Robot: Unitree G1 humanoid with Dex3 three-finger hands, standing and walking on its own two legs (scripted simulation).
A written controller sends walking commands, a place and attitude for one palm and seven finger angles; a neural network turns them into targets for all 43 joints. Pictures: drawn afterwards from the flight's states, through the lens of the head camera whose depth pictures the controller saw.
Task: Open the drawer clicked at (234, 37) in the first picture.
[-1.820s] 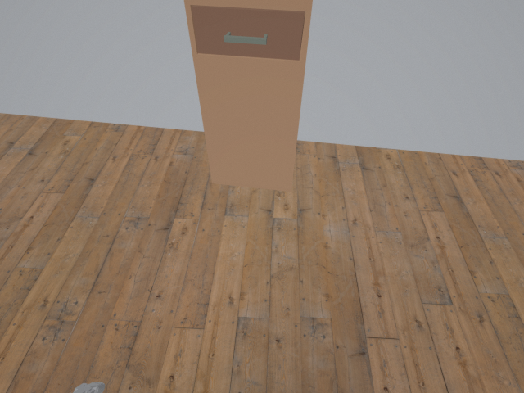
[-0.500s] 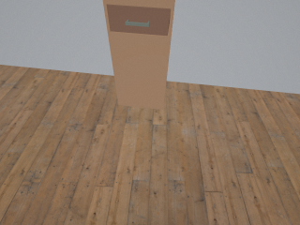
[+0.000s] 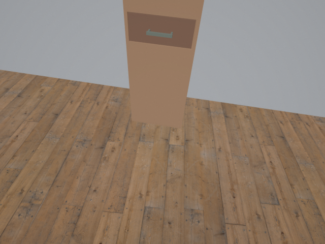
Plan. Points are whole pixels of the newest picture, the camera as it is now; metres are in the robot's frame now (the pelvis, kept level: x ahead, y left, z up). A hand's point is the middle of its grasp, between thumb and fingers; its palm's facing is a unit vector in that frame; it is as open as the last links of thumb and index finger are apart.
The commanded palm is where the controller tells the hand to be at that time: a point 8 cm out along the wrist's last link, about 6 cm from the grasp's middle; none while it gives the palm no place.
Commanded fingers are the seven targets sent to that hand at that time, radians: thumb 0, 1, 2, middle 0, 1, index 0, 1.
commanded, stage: walk to a spot facing it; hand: left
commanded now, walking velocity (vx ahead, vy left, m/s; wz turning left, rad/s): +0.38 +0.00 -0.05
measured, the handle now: (159, 33) +1.20 +0.10 +0.03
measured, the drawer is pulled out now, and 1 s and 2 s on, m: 0.00 0.00 0.00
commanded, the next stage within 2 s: turn to face it in 0.60 s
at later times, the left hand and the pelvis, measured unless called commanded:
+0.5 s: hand (125, 191) +0.33 +0.14 -0.18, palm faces -0.07 -0.98 -0.20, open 7.3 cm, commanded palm none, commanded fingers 0.00 0.90 0.90 -0.20 -0.30 -0.20 -0.30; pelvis +0.20 -0.03 -0.02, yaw -3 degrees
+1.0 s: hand (120, 184) +0.35 +0.17 -0.18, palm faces +0.03 -0.99 -0.14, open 7.4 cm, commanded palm none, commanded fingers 0.00 0.90 0.90 -0.20 -0.30 -0.20 -0.30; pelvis +0.38 +0.00 +0.00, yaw -3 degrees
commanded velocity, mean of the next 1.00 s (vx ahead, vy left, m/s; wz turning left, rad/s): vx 0.25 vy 0.00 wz -0.03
